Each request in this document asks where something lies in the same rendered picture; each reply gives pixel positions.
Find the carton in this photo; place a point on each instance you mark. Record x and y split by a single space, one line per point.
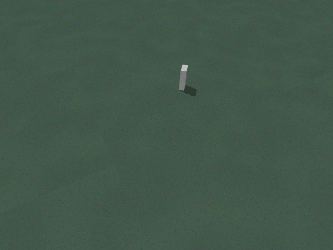
183 77

